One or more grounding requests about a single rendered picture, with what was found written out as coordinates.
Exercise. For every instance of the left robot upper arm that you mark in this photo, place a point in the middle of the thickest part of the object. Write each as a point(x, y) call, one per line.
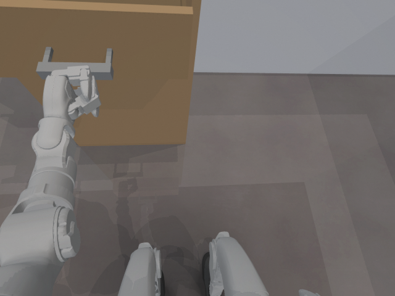
point(34, 246)

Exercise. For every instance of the robot left hand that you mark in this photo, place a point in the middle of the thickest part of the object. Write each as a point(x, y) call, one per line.
point(58, 94)

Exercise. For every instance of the cabinet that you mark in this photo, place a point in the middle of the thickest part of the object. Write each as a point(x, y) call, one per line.
point(136, 111)

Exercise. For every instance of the handle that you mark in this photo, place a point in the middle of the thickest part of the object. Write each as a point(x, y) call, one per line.
point(101, 71)

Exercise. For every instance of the robot left thigh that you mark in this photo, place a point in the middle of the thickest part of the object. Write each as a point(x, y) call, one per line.
point(142, 270)

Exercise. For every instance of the left robot forearm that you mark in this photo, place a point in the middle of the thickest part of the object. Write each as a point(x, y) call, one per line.
point(53, 178)

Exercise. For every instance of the drawer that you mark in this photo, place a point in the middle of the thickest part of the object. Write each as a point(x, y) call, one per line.
point(150, 39)

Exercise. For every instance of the right robot foot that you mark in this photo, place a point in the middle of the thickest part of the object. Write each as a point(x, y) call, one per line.
point(206, 273)

